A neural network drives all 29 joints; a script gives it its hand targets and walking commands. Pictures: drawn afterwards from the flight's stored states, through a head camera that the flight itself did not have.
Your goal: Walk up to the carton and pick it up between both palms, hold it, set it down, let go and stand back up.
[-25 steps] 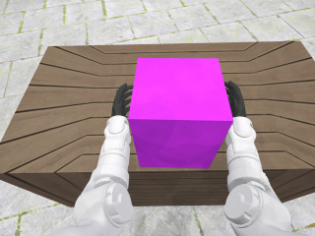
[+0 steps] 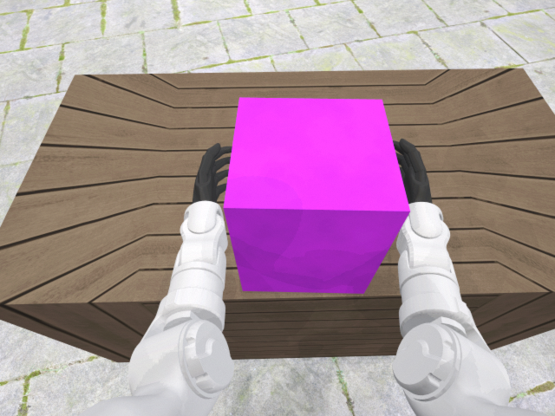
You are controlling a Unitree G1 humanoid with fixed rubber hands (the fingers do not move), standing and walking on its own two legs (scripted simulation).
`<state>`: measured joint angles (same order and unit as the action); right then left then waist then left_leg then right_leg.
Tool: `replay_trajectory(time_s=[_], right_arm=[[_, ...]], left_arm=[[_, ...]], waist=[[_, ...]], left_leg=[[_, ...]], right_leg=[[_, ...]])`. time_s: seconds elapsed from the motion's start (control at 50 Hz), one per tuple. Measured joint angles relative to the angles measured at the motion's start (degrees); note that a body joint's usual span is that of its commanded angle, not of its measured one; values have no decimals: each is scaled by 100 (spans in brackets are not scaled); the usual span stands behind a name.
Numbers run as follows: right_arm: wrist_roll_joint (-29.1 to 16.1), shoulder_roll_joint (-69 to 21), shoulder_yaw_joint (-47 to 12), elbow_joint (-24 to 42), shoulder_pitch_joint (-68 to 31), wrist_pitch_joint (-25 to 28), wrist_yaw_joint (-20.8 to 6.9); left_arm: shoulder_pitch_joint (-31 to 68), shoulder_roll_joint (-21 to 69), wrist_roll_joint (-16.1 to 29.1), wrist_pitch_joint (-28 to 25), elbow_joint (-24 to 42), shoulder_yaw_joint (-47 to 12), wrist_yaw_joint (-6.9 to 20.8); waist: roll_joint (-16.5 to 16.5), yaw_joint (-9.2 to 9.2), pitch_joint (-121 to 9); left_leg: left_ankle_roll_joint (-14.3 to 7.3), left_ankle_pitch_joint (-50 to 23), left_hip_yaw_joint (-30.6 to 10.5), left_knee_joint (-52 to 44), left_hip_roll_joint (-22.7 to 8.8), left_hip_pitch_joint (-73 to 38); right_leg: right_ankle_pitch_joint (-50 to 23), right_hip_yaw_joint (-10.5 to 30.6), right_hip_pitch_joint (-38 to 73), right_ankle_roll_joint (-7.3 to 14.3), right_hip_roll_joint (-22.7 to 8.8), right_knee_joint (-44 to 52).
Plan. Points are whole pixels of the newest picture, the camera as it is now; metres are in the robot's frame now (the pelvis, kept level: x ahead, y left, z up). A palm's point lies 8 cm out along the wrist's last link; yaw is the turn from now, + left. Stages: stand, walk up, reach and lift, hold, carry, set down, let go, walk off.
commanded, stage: set down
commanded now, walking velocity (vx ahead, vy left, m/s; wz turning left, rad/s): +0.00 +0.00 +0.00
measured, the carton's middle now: (306, 203) +0.44 +0.01 +0.01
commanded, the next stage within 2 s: none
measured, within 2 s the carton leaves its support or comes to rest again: neither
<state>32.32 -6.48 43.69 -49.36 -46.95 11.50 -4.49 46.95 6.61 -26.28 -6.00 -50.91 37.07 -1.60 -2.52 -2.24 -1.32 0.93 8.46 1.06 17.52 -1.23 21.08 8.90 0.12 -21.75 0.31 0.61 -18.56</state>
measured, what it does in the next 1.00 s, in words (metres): stands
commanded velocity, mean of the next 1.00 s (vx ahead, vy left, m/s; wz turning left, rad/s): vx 0.00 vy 0.00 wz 0.00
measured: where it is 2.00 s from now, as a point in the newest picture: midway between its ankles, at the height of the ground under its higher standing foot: outside the picture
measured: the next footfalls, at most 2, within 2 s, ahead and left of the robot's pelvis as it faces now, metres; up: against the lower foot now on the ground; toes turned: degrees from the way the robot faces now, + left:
none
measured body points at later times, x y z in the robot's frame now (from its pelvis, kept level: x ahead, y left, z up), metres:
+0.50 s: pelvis -0.01 +0.00 -0.02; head +0.09 +0.00 +0.41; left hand +0.45 +0.19 +0.04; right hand +0.48 -0.15 +0.04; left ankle -0.01 +0.13 -0.75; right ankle -0.01 -0.11 -0.75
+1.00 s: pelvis -0.04 -0.02 -0.03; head +0.06 -0.01 +0.41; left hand +0.45 +0.21 +0.10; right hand +0.49 -0.19 +0.11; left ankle -0.01 +0.13 -0.75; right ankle -0.01 -0.11 -0.75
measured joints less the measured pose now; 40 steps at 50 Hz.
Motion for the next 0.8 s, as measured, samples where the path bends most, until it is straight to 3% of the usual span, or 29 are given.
replay_trajectory(time_s=[0.12, 0.24, 0.32, 0.42, 0.54, 0.7, 0.8], right_arm=[[-336, 167, -297, -360, -71, -44, 96], [-1725, 795, -1613, -1331, -288, -200, 370], [-2636, 1191, -2543, -1886, -611, -209, 513], [-3547, 1623, -3469, -2413, -1028, -55, 604], [-4385, 2106, -4194, -3107, -1490, 80, 613], [-5154, 2594, -4676, -3004, -1671, 82, 476], [-5542, 2796, -4934, -2884, -1922, -137, 342]], left_arm=[[51, -222, 164, -45, -339, -230, -226], [251, -813, 1257, -172, -1272, -1342, -694], [632, -1153, 2105, -378, -1986, -2086, -844], [1177, -1446, 2986, -697, -2762, -2794, -802], [1620, -1760, 3690, -913, -3498, -3342, -584], [1545, -2179, 4491, -900, -3172, -4062, -437], [1599, -2305, 4676, -656, -2715, -4257, -388]], waist=[[-65, 31, -127], [-9, 57, -631], [99, 8, -1000], [250, -127, -1297], [309, -283, -1331], [180, -214, -1452], [81, -136, -1528]], left_leg=[[8, 18, 47, 83, -31, 185], [19, 158, 82, 516, -117, 951], [28, 277, 85, 896, -174, 1589], [43, 412, 41, 1310, -215, 2160], [70, 481, -26, 1565, -226, 2415], [163, 421, -184, 1715, -228, 2833], [211, 340, -242, 1729, -235, 3039]], right_leg=[[-31, 44, -178, 8, 30, -23], [-59, 81, -843, 22, 109, -190], [-29, 89, -1425, 20, 160, -425], [64, 51, -1946, 16, 197, -748], [174, -14, -2203, 40, 207, -1047], [228, -171, -2631, 131, 212, -1324], [207, -230, -2865, 191, 220, -1426]])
